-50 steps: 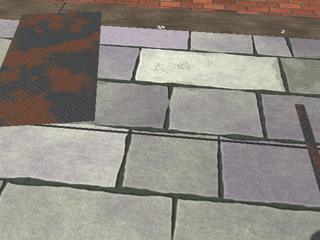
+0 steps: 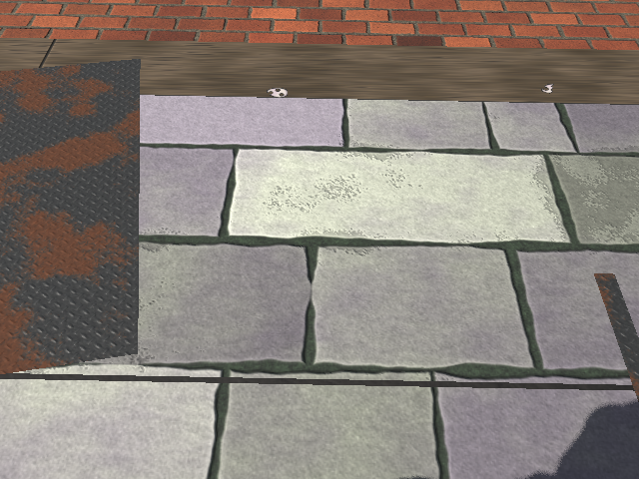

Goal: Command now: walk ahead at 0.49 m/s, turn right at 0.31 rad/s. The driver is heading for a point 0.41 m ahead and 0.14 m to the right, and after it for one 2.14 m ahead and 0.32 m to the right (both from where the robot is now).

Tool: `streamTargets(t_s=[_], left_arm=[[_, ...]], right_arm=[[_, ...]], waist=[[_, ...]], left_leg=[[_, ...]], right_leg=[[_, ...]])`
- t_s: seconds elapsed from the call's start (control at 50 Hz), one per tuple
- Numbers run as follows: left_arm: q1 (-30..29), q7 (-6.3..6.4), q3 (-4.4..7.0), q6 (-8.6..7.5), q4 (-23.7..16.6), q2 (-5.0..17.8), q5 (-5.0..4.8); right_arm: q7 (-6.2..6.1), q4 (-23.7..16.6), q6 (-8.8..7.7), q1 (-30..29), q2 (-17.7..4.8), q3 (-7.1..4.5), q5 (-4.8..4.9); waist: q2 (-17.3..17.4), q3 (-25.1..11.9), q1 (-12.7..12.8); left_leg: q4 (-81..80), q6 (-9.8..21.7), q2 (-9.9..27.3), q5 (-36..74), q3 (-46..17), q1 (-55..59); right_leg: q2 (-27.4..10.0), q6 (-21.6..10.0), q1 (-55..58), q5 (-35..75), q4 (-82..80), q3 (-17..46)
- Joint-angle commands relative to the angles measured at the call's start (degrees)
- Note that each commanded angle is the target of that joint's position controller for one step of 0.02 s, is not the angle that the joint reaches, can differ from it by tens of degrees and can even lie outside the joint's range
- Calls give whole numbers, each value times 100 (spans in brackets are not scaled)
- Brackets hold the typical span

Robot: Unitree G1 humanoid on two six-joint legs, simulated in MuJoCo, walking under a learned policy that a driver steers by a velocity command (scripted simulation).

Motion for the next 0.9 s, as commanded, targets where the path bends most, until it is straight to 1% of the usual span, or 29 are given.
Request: streamTargets(t_s=[0.02, 0.08, 0.14, 0.2, 0.24, 0.26, 0.3, 0.32, 0.34, 0.36, 0.38, 0.4, 0.42, 0.44, 0.46, 0.48, 0.54, 0.58, 0.62, 0.66, 0.72, 0.76, 0.78, 0.8, 0.82, 0.84, 0.86, 0.88, 0.9], left_arm=[[359, 42, 79, 111, -246, 227, 36], [-73, -19, 85, 52, -402, 241, 61], [-719, -140, 12, 1, -618, 114, 88], [-1295, -260, -49, -7, -934, 38, 72], [-1541, -350, -53, -2, -1160, 62, 64], [-1576, -396, -42, 1, -1254, 93, 59], [-1310, -446, 48, 25, -1341, 277, 54], [-827, -447, 148, 45, -1277, 450, 52], [54, -405, 316, 52, -1083, 729, 36], [974, -281, 524, 102, -906, 1240, 73], [751, -236, 602, 82, -999, 1848, 112], [928, -227, 458, 44, -1171, 1326, 172], [619, -229, 367, 7, -1205, 1074, 229], [269, -220, 336, -2, -1242, 909, 145], [-76, -196, 304, 31, -1324, 777, 96], [-262, -167, 267, 47, -1419, 695, 163], [-387, -111, 315, 64, -1454, 865, 195], [-325, -26, 346, 132, -1414, 961, 154], [-324, 54, 319, 232, -1385, 907, 107], [-221, 103, 285, 301, -1323, 854, 116], [-104, 103, 233, 340, -1219, 791, 170], [-138, 92, 196, 340, -1185, 737, 181], [-224, 95, 166, 336, -1179, 683, 162], [-275, 93, 100, 312, -1136, 525, 166], [-10, 82, 13, 243, -1107, 260, 297], [772, 72, -14, 182, -967, 138, 382], [860, 88, 0, 211, -862, 304, 417], [583, 99, 51, 282, -884, 488, 360], [365, 121, 81, 369, -884, 500, 302]], right_arm=[[-41, -222, -189, -299, -636, -138, -27], [-119, -110, -159, -179, -746, -145, -38], [-175, -36, -113, -22, -877, -140, -4], [-203, 133, 10, 372, -988, -158, 46], [-212, 200, 130, 514, -1047, -177, 88], [-222, 203, 188, 505, -1095, -190, 107], [-269, 124, 284, 344, -1264, -232, 118], [-304, 79, 337, 276, -1335, -252, 112], [-341, 28, 381, 171, -1331, -241, 121], [-375, -128, 346, 192, -1203, -174, 57], [-245, -410, 166, 856, -278, 119, -121], [-152, -412, -62, 323, -850, 27, 49], [-123, -624, -143, -233, -1051, -33, 233], [-164, -661, -157, -326, -964, -2, 176], [-220, -625, -111, -349, -983, -37, 70], [-240, -651, -16, -281, -1031, -73, 34], [-290, -687, 207, -65, -784, -34, -26], [-328, -762, 262, -260, -688, 6, -43], [-305, -762, 284, -436, -643, 40, -28], [-256, -813, 288, -736, -642, 53, 10], [-202, -908, 273, -1033, -727, 25, 22], [-173, -949, 222, -1046, -826, -25, -10], [-161, -926, 185, -928, -829, -44, -31], [-145, -854, 133, -727, -773, -36, -73], [-162, -861, 89, -659, -956, -43, -173], [-182, -919, 113, -822, -1059, -14, -269], [-178, -837, 186, -759, -602, 79, -182], [-147, -815, 250, -751, -473, 129, -60], [-116, -794, 324, -775, -621, 90, -3]], waist=[[584, 46, 221], [507, 116, 104], [421, 216, -156], [351, 365, -408], [379, 404, -451], [429, 375, -405], [679, 38, -139], [808, -290, 153], [749, -750, 650], [185, -1309, 1033], [-1323, -1914, 263], [-572, -2632, 716], [-287, -1922, 731], [271, -1354, 481], [472, -945, 269], [352, -824, 75], [209, -752, -162], [57, -817, -119], [-126, -988, -30], [-237, -1032, 131], [-339, -919, 273], [-403, -812, 250], [-423, -762, 140], [-338, -775, -19], [66, -1009, 115], [896, -1243, 613], [1329, -1364, 497], [1334, -1235, 385], [1245, -1149, 345]], left_leg=[[-1424, 874, 1727, 521, -1108, -103], [-1429, 738, 1595, 939, -545, 168], [-1446, 586, 1541, 1112, -84, 378], [-1243, 555, 1774, 1315, 75, 1155], [-957, 503, 1938, 1688, 151, 1683], [-756, 453, 1999, 2113, 209, 1859], [-22, 309, 2011, 4028, 401, 2003], [722, 236, 1965, 4924, 493, 1957], [1891, 77, 1779, 5068, 639, 1543], [3667, -207, 1491, 3604, 642, 196], [5837, -627, 171, -2275, 169, -2502], [6445, -561, 130, -2732, -1100, -2948], [6355, -453, 425, -2270, -1193, -3205], [5861, -441, 670, -1854, -1129, -3113], [5440, -497, 827, -1657, -1050, -2893], [5245, -537, 911, -1503, -1076, -2472], [4370, -791, 775, -1166, -937, -2074], [3657, -928, 613, -749, -889, -2024], [2981, -968, 525, -39, -850, -1811], [2431, -950, 478, 472, -853, -1635], [1923, -845, 454, 426, -919, -1544], [1561, -665, 435, 150, -929, -1450], [1145, -541, 429, 320, -888, -1215], [487, -377, 506, 1189, -869, -706], [442, -141, 1084, 3106, -1460, 74], [761, 583, 1774, 4641, -2227, 748], [690, 1156, 2118, 4426, -2744, 686], [580, 1205, 2040, 3599, -2941, 558], [488, 1063, 1850, 2611, -2965, 431]], right_leg=[[-324, 102, -479, 597, -244, 398], [-211, 139, -766, 1618, -1195, 378], [-127, 113, -608, 2293, -2213, -76], [-89, 25, -954, 2156, -2761, -275], [-25, -73, -1167, 1700, -2965, -432], [42, -146, -1120, 1404, -3033, -542], [396, -353, -435, 781, -3054, -898], [643, -491, 235, 526, -3036, -1051], [898, -698, 1470, 764, -3375, -1081], [352, -1032, 3252, 1253, -3573, -30], [-1260, -2210, 5323, 1563, -3903, 3211], [-1537, -2358, 5604, 2256, -4445, 4043], [-1324, -2044, 5058, 3332, -4386, 2953], [-1024, -1801, 4197, 3810, -4349, 2166], [-809, -1626, 3404, 3957, -4462, 1700], [-678, -1572, 2784, 4143, -4621, 1484], [-396, -1542, 1981, 4750, -4759, 1040], [-213, -1426, 1843, 4811, -4643, 850], [-60, -1205, 1848, 4464, -4512, 657], [-53, -1050, 1908, 4029, -4435, 693], [-219, -997, 2132, 3493, -4238, 1006], [-340, -961, 2288, 3254, -3965, 1291], [-296, -872, 2293, 3007, -3791, 1366], [-137, -683, 2227, 2685, -3599, 1257], [237, -388, 2004, 1984, -3227, 1005], [715, -57, 1531, 166, -2809, 615], [693, 259, 1517, -967, -2676, 389], [628, 357, 1478, -1084, -2743, 273], [643, 377, 1485, -938, -2906, 175]])
Velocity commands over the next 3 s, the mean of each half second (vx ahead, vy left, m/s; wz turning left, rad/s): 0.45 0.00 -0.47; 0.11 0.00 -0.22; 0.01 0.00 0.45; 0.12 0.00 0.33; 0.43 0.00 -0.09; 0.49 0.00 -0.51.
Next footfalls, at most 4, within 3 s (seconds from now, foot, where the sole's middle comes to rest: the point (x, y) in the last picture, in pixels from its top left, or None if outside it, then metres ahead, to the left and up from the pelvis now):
0.36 right None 0.36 -0.17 -0.78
0.82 left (336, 442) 0.57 -0.02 -0.78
1.42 left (306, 458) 0.53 0.04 -0.78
1.86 right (413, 476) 0.49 -0.18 -0.78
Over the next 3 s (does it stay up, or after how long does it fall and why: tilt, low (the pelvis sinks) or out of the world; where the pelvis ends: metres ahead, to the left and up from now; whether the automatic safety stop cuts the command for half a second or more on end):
stays up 0.95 -0.04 0.00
